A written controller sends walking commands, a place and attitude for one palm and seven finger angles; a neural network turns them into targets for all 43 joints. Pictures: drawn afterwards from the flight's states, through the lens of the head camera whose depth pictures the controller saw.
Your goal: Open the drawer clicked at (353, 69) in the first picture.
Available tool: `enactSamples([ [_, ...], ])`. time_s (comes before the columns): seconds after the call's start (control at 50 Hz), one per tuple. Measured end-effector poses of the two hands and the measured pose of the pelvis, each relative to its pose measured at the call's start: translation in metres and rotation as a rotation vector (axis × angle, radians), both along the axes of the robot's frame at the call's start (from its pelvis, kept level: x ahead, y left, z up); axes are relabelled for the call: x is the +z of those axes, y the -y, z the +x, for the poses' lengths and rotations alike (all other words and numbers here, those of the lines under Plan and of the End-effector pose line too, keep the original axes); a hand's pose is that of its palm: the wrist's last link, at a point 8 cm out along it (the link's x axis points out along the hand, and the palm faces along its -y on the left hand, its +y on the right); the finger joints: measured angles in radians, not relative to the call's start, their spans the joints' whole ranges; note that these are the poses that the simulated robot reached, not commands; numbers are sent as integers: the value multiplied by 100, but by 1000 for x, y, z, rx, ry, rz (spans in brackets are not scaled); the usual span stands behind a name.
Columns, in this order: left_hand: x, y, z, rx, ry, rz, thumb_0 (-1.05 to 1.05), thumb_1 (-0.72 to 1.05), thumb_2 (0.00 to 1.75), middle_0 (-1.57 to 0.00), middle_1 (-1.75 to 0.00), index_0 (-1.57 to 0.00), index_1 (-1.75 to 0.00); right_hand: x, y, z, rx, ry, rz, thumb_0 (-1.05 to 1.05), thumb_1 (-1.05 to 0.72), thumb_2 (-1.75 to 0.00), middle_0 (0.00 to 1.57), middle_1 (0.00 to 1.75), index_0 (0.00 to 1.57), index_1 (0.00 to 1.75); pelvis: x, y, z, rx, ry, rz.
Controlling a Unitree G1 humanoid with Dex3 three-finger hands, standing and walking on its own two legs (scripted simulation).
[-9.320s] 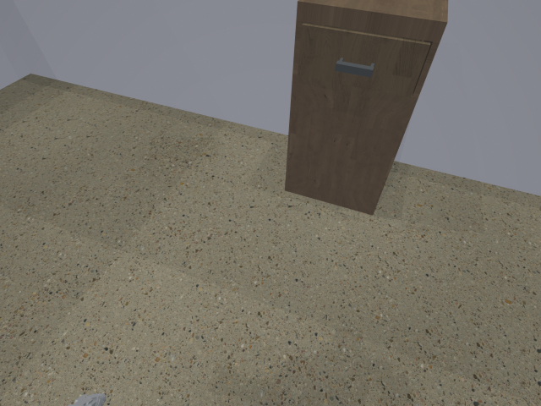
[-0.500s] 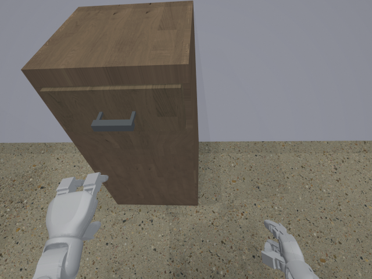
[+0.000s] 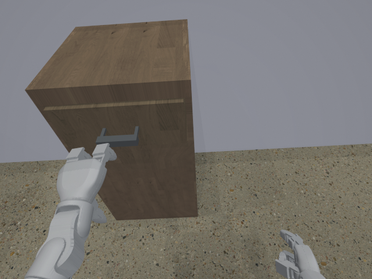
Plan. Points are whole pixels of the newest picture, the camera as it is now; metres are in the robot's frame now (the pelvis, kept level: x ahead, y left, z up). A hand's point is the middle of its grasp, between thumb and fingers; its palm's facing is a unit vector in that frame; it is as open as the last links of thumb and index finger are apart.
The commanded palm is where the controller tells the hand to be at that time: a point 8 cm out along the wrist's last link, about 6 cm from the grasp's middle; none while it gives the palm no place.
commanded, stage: raise the hand with hooked fingers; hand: left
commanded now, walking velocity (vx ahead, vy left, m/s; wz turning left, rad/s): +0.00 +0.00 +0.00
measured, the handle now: (119, 135) +0.50 +0.28 -0.02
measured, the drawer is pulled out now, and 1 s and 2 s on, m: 0.02 0.02 0.02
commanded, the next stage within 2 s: move the hooked fingers above the handle in 0.62 s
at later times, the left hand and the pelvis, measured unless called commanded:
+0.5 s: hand (87, 173) +0.29 +0.25 +0.08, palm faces +0.04 -0.09 -0.99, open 13.9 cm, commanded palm +0.27 +0.26 +0.15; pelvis +0.00 +0.01 +0.01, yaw +1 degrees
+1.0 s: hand (91, 168) +0.31 +0.26 +0.08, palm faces +0.01 -0.05 -1.00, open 13.9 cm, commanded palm +0.31 +0.25 +0.14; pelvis -0.01 -0.01 +0.01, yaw +2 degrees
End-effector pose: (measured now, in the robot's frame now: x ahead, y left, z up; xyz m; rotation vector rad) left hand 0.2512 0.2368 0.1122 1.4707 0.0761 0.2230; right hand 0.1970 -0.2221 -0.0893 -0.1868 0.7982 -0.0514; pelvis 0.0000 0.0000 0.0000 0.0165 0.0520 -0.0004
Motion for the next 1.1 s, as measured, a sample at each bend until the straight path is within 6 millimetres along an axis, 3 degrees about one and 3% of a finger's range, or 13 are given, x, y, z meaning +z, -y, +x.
enactSamples([
  [0.14,22,-15,14,10,-3,13,0,-47,31,-32,-118,-31,-118,5,-30,8,56,5,35,1,-91,-90,20,30,20,30,5,-8,-1,12,24,-7],
  [0.26,37,-26,26,-1,-21,20,0,-49,30,-32,-120,-31,-119,4,-38,2,74,-25,35,1,-91,-90,20,30,20,30,7,-11,-2,23,33,-11],
  [0.36,36,-28,29,-22,-57,3,0,-49,30,-32,-120,-31,-119,0,-31,-9,59,-59,29,1,-91,-90,20,30,20,30,9,-13,-3,19,29,-13],
  [0.56,25,-20,18,-73,-37,4,0,-49,30,-32,-120,-32,-120,-8,-9,-29,28,-125,-10,1,-91,-90,20,30,20,30,9,-10,-4,19,16,-11],
  [0.92,23,-12,32,-29,-79,25,0,-49,30,-32,-120,-32,-120,-2,1,-12,18,-53,5,1,-91,-90,20,30,20,30,8,7,-5,21,13,-4],
  [1.1,17,-17,57,-42,-104,40,0,-49,30,-32,-120,-32,-120,-9,20,-24,-16,-92,-37,1,-91,-90,20,30,20,30,5,12,-4,29,-22,-6],
])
